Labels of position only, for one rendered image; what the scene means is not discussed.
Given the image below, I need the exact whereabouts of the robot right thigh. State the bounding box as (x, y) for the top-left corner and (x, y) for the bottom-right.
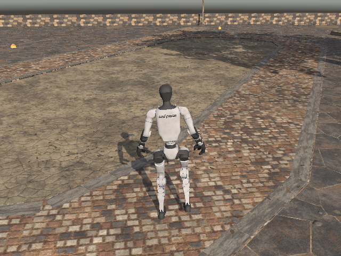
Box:
(178, 147), (189, 178)

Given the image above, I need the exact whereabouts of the robot left thigh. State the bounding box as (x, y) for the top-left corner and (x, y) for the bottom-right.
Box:
(153, 149), (166, 187)

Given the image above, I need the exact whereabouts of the left robot upper arm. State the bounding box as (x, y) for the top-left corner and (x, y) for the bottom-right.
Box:
(143, 108), (156, 138)

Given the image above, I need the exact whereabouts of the right robot hand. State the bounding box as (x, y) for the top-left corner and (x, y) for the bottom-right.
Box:
(194, 142), (206, 155)

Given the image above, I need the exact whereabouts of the robot right forearm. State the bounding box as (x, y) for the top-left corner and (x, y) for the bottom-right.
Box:
(191, 126), (203, 146)

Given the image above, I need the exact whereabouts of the right robot upper arm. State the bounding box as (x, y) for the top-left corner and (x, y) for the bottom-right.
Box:
(178, 106), (196, 135)

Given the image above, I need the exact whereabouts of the robot thigh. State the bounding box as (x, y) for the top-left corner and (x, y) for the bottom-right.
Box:
(153, 149), (166, 187)
(178, 147), (189, 178)

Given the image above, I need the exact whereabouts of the robot left forearm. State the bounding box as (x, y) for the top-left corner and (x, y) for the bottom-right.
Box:
(138, 130), (148, 149)

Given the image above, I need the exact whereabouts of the left robot hand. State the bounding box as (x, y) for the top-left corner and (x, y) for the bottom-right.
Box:
(136, 147), (149, 158)

